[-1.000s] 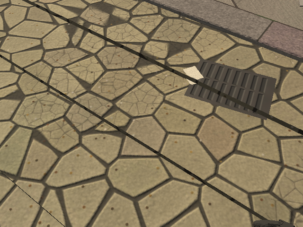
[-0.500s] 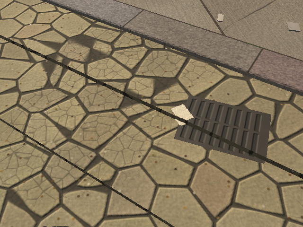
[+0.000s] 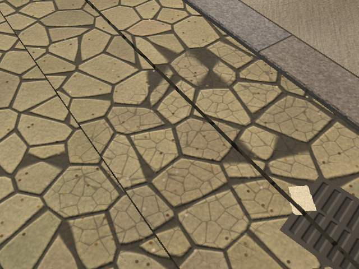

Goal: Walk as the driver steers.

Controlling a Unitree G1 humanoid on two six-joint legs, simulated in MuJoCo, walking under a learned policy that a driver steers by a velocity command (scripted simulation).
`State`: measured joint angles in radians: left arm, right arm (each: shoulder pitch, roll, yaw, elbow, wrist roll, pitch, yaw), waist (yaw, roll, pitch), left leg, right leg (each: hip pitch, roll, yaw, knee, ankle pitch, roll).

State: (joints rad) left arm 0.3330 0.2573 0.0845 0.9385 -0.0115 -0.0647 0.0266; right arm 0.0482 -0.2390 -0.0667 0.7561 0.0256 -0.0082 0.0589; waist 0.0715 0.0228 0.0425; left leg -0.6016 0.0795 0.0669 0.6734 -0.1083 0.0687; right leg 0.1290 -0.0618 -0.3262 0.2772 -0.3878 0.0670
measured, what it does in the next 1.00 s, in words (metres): walks ahead: left foot, then right foot 0.03 m higher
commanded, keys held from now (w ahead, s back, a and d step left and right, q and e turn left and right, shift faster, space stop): w+q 0.18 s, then q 0.18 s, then e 0.64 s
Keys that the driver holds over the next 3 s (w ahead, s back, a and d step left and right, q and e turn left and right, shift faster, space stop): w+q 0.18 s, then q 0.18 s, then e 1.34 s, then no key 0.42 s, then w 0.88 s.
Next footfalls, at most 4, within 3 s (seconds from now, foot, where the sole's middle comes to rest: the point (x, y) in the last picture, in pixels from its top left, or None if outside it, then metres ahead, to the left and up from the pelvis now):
0.04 left None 0.20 0.10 -0.76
0.50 right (207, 265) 0.47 -0.04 -0.73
0.84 left None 0.33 0.18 -0.76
1.34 right None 0.36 -0.09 -0.73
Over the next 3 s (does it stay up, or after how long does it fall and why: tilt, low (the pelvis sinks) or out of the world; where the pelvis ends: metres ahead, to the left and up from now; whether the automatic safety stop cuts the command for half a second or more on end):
stays up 0.53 -0.10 0.03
